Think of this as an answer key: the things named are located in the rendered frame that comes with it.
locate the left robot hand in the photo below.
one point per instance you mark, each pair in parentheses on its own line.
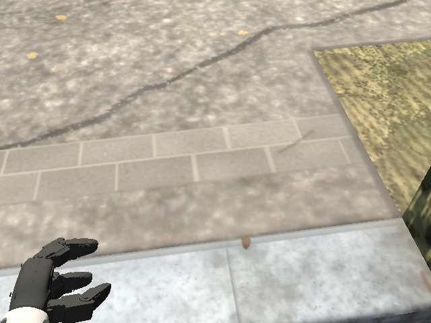
(38,286)

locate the left robot forearm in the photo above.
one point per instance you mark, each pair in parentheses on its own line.
(25,315)

